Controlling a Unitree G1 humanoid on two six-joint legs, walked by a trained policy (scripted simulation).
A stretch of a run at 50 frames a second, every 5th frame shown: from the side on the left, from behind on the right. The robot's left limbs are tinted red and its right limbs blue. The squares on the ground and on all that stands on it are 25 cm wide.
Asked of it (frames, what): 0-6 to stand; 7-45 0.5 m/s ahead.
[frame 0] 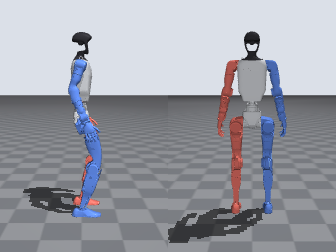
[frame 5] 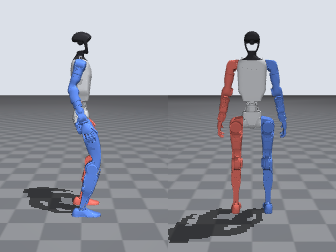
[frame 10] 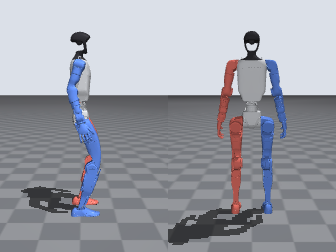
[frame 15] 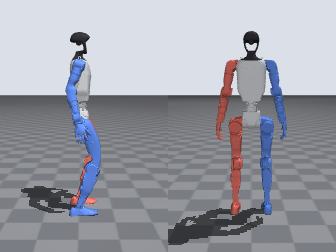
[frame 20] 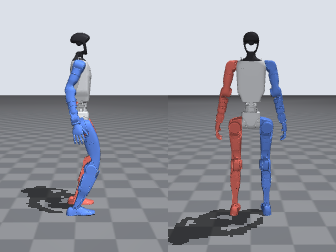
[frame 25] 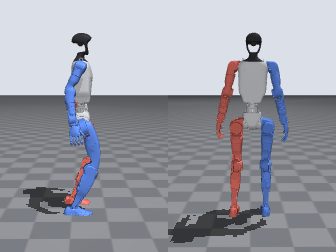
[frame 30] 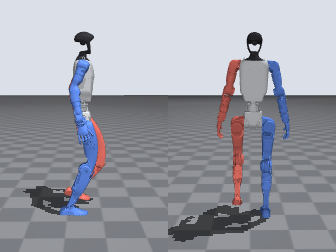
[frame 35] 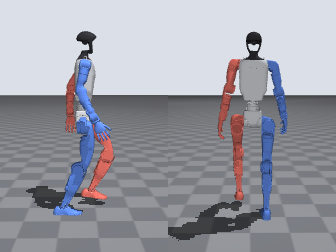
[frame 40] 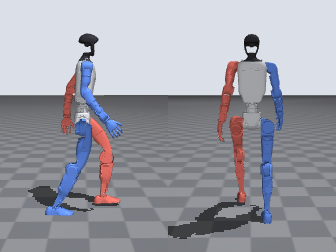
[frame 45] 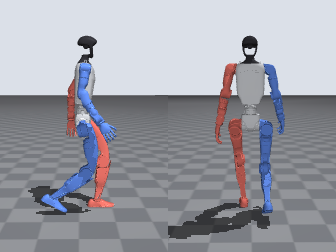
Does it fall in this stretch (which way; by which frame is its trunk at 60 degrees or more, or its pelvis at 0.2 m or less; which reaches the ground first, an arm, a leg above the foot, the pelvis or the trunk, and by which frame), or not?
no
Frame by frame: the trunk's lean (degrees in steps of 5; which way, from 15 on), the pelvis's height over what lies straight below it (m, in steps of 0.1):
0: 0, 0.8
5: 0, 0.8
10: 0, 0.8
15: 0, 0.8
20: 0, 0.8
25: 0, 0.8
30: 0, 0.8
35: 5, 0.8
40: 5, 0.8
45: 5, 0.7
